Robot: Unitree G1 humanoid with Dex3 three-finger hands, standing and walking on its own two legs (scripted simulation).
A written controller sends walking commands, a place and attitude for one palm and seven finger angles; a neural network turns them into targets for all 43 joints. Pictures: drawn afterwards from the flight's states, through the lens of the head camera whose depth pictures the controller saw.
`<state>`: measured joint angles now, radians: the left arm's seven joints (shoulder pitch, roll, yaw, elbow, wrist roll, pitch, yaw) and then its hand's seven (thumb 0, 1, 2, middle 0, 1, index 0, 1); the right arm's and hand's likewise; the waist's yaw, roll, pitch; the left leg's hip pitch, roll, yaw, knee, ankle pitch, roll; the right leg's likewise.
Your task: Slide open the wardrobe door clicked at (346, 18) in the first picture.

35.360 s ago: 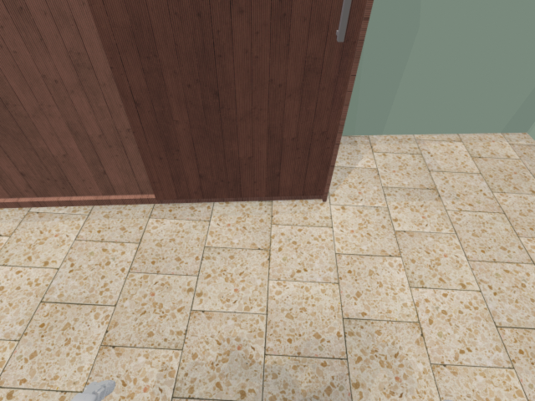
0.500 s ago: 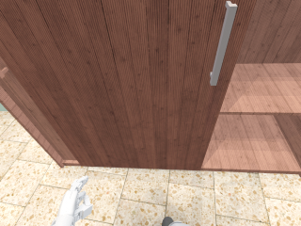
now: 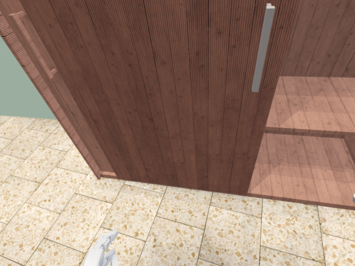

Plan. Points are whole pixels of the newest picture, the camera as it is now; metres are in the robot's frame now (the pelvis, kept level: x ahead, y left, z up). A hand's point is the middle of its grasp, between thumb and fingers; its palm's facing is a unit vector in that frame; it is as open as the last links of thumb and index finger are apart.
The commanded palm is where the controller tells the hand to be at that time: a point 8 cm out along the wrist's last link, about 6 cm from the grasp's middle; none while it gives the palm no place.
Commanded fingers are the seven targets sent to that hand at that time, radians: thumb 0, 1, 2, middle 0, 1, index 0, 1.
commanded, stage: stop stepping back and stand still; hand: right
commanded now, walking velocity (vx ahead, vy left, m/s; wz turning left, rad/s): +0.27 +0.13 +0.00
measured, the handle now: (261, 51) +0.67 -0.19 +0.17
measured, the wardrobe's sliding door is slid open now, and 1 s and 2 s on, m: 0.66 0.66 0.66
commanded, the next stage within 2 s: let the arm hang, fingers relaxed in 1.12 s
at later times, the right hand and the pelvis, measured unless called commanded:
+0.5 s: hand out of the picture +0.21 -0.28 +0.17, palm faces +0.36 +0.82 -0.45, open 7.4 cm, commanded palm +0.14 -0.33 +0.17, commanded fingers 0.00 -0.90 -0.90 0.20 0.30 0.20 0.30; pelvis +0.00 -0.03 -0.01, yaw +1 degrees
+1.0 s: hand (351, 162) +0.27 -0.27 +0.16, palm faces +0.33 +0.79 -0.52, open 7.4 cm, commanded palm +0.20 -0.32 +0.17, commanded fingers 0.00 -0.90 -0.90 0.20 0.30 0.20 0.30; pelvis +0.05 -0.03 -0.01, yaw +1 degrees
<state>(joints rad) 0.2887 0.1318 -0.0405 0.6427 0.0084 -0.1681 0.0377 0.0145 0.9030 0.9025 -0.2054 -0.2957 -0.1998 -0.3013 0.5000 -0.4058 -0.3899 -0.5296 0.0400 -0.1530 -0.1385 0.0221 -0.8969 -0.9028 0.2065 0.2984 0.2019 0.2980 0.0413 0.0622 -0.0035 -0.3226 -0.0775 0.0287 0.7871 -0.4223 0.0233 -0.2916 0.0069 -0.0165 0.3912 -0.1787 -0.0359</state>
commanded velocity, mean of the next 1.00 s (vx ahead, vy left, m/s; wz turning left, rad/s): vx -0.01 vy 0.04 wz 0.00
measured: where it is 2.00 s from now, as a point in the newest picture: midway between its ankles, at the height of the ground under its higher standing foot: outside the picture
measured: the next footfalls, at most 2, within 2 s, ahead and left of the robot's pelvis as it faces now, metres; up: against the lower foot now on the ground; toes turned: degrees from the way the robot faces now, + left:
left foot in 0.12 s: -0.04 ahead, +0.10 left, +0.00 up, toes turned +3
right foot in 0.30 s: +0.08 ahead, -0.15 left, +0.00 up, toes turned -2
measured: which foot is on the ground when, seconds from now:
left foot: up 0.00-0.10, down 0.12-0.30, up 0.32-0.54, down 0.56-1.00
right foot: down 0.00-0.10, up 0.12-0.28, down 0.30-1.00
